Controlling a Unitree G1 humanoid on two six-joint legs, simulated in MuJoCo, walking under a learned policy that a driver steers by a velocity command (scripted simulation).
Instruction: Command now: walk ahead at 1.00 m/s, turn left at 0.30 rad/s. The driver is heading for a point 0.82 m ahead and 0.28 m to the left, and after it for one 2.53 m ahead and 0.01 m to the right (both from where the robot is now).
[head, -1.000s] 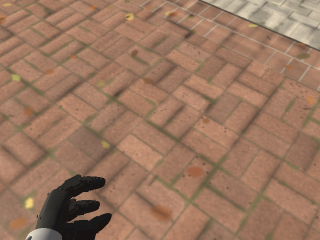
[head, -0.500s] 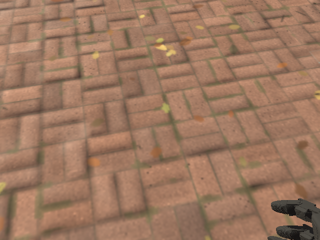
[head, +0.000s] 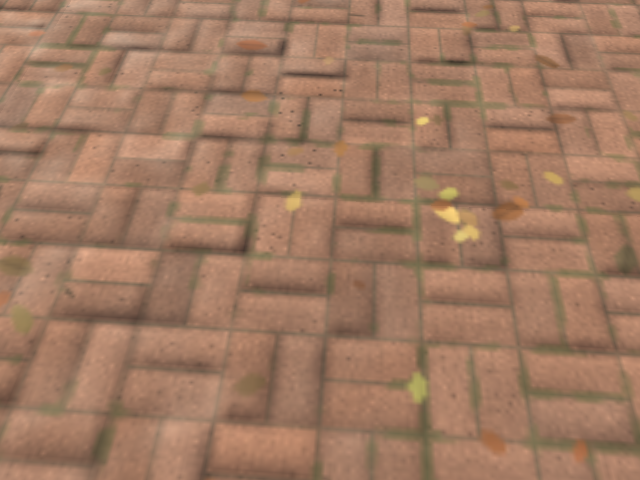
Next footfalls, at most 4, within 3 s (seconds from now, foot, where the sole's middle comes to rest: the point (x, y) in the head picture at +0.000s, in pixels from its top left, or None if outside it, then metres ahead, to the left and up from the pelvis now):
0.38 left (285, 439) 0.55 0.08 -0.75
0.80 right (303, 258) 1.02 0.03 -0.75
1.16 left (187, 228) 1.13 0.33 -0.75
1.56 right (294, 229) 1.12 0.05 -0.75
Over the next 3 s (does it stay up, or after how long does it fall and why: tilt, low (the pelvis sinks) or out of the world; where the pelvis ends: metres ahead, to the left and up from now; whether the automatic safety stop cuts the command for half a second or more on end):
stays up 1.14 0.23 0.02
